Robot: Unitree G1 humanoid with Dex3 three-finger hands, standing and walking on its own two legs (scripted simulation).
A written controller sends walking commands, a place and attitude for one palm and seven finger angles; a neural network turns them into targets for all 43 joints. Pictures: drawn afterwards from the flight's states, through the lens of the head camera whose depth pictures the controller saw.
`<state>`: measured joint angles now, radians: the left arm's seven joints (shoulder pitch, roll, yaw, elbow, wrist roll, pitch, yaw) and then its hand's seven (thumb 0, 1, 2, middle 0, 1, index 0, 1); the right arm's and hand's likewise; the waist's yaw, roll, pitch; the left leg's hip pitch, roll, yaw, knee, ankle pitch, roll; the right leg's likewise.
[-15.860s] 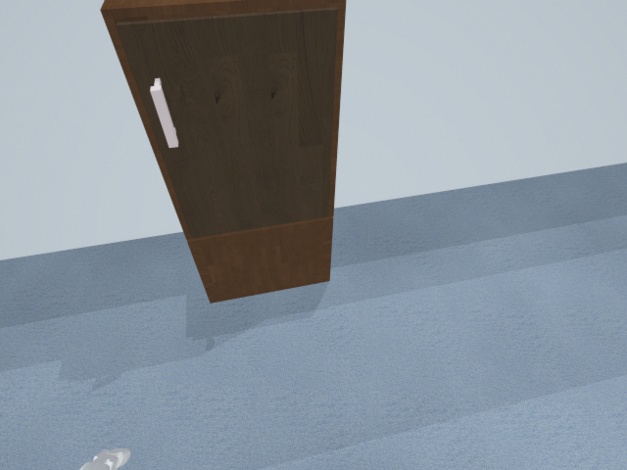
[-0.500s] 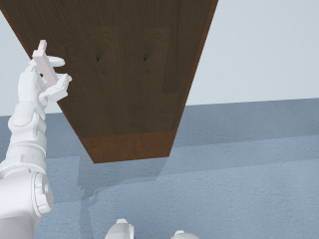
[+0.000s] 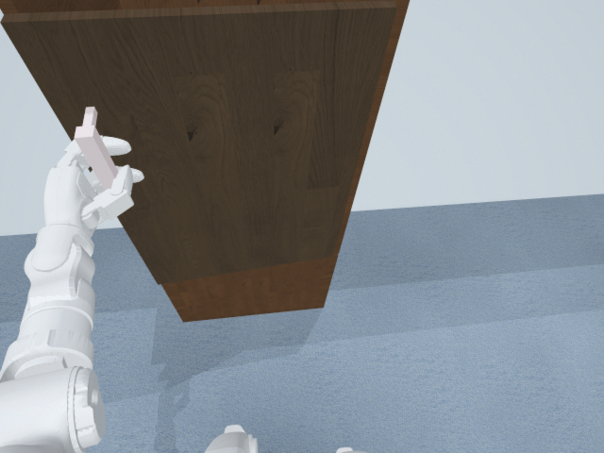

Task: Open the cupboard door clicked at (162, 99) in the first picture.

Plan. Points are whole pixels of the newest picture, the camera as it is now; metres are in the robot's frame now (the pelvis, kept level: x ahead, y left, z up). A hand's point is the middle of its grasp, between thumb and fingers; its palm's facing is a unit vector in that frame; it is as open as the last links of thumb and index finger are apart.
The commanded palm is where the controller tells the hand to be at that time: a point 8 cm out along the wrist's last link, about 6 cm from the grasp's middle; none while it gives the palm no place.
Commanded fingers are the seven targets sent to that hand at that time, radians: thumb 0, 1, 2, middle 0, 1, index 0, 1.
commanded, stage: pull the door open along its arc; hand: left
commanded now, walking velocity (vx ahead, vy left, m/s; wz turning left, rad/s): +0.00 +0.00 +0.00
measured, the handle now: (107, 160) +0.48 +0.26 +0.10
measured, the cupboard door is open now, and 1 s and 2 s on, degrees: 5 44 44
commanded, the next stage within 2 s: open thumb and fingers to let go in 0.62 s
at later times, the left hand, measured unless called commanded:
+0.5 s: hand (196, 310) +0.27 +0.11 +0.09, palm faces +0.43 -0.90 +0.06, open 5.9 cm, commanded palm +0.21 +0.16 +0.09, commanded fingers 0.00 0.90 0.90 -0.40 -1.35 -0.40 -1.35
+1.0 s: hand (243, 337) +0.24 +0.06 +0.09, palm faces +0.49 -0.87 -0.01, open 7.5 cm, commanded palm +0.19 +0.11 +0.09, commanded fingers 0.00 -0.15 0.45 -0.32 -1.24 -0.32 -1.24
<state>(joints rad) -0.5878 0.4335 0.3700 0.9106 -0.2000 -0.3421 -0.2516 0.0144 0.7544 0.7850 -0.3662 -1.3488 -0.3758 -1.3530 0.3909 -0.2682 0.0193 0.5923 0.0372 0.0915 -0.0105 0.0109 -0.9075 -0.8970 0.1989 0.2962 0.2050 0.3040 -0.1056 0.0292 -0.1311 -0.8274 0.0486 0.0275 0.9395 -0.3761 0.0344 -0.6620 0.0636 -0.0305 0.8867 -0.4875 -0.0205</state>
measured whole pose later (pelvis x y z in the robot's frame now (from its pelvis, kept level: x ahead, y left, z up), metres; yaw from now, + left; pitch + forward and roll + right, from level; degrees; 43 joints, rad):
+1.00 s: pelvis +0.00 -0.07 +0.01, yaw +5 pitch +5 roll +2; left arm 0.34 -0.05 -0.16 -0.10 0.01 -0.15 0.48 0.02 0.43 0.70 -0.36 -1.30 -0.37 -1.31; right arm 0.23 -0.22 0.02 0.54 -0.05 0.08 -0.01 0.02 -0.91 -0.90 0.20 0.30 0.20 0.30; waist 0.00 0.04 -0.13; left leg -0.58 0.02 -0.04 0.84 -0.34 -0.02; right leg -0.43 0.05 -0.10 0.87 -0.53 -0.11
